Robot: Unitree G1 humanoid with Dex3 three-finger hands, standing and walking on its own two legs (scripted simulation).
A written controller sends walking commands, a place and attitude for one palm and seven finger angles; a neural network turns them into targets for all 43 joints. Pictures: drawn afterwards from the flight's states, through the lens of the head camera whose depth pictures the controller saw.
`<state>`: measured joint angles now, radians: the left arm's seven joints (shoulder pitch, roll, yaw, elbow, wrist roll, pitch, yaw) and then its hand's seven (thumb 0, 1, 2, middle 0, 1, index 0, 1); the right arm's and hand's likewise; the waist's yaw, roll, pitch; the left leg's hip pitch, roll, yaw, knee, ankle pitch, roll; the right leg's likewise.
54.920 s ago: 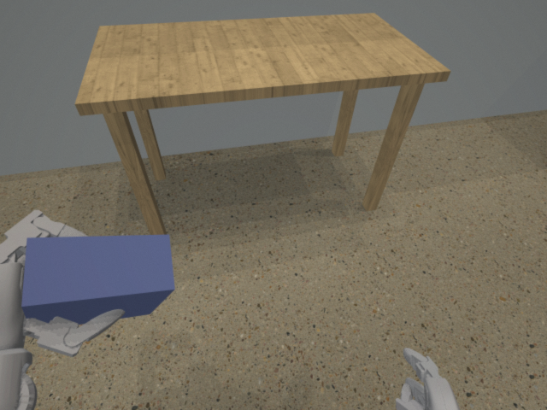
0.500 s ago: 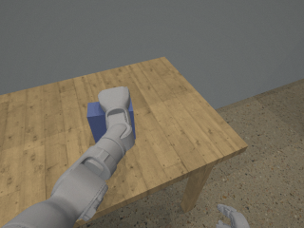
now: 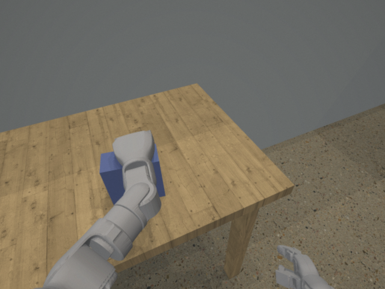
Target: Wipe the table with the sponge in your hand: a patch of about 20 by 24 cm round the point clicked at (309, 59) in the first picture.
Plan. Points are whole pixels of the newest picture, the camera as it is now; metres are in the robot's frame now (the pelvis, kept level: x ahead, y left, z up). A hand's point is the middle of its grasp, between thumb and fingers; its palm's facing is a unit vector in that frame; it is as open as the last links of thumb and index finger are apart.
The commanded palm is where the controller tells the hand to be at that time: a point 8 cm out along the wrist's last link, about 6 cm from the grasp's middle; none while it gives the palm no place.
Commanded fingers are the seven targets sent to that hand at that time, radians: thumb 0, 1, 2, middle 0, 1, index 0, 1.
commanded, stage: wipe back along the third lane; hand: left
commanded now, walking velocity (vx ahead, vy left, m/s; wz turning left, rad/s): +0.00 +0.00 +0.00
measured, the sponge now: (136, 181) +0.36 +0.18 +0.02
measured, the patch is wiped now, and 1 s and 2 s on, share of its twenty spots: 0.95 0.95 0.95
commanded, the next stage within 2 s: slide back across to the middle lane in 0.50 s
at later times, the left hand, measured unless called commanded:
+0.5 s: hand (151, 183) +0.32 +0.12 +0.08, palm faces +0.05 -0.08 -1.00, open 10.3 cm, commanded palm +0.27 +0.12 +0.11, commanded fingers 0.00 0.10 1.30 -1.20 -1.60 -1.20 -1.60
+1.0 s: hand (143, 189) +0.29 +0.13 +0.09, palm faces +0.07 -0.18 -0.98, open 10.3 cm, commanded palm +0.24 +0.16 +0.14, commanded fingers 0.00 0.10 1.30 -1.20 -1.60 -1.20 -1.60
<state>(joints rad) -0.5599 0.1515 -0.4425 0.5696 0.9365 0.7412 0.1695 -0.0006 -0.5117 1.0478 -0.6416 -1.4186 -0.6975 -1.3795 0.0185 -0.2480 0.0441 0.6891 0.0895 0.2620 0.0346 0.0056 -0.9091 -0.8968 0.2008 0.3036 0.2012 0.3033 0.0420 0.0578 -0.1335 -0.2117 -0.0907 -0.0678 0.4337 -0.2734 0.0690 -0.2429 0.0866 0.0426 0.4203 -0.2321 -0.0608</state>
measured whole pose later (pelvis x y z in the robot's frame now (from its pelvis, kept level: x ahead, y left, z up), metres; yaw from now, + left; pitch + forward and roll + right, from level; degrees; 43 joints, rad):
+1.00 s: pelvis -0.02 -0.05 +0.00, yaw -2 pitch -1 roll +1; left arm -0.19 0.29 -0.33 0.10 0.90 0.67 0.09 -0.01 -0.53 1.04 -0.67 -1.39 -0.73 -1.33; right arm -0.01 -0.27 0.05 0.66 0.08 0.21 0.00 0.01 -0.91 -0.90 0.20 0.30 0.20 0.30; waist 0.05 0.08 -0.09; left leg -0.14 -0.04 -0.04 0.42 -0.26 0.02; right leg -0.19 0.14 0.06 0.43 -0.21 -0.12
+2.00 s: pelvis -0.03 -0.03 +0.00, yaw +0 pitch +2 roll +1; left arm -0.38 0.37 -0.21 0.42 0.96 0.53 0.04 0.00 -0.55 1.05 -0.69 -1.36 -0.76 -1.31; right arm 0.08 -0.28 0.05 0.69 0.09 0.13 -0.07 0.01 -0.91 -0.90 0.20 0.30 0.20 0.30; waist 0.04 0.07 -0.08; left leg -0.23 -0.06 -0.07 0.44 -0.25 0.02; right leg -0.27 0.12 0.03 0.44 -0.20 -0.10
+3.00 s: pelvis -0.01 +0.00 +0.00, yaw +1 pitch +8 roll -1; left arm -0.73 0.43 -0.14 0.87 0.99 0.33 0.10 0.02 -0.56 1.05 -0.71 -1.36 -0.76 -1.32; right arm 0.16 -0.27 0.04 0.72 0.08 0.15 -0.07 0.00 -0.91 -0.90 0.20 0.30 0.20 0.30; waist -0.01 0.04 -0.11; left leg -0.35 -0.09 -0.08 0.48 -0.26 0.07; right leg -0.37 0.09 0.02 0.43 -0.21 -0.06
